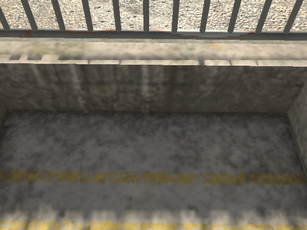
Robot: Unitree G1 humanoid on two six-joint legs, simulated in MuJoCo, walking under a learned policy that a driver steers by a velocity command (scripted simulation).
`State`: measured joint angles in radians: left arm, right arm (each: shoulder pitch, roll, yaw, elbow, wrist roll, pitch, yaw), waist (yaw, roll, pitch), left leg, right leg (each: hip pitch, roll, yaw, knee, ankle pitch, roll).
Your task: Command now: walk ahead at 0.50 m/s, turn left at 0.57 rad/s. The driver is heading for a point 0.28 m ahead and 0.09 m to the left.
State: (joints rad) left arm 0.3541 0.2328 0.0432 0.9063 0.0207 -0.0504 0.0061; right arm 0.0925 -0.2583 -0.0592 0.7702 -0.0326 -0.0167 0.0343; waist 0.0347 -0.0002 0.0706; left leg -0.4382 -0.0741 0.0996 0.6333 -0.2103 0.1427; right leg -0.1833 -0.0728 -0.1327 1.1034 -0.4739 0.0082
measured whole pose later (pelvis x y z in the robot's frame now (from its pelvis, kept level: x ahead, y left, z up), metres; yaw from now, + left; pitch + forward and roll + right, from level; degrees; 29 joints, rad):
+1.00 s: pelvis +0.25 +0.00 +0.03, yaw +10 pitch -2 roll +0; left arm 0.24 0.21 0.02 1.03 0.01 0.00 0.02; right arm 0.28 -0.19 0.01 1.07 -0.01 -0.01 -0.04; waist 0.02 -0.01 0.01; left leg -0.11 -0.03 -0.03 0.39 -0.25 0.02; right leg -0.24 0.02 -0.04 0.38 -0.11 -0.04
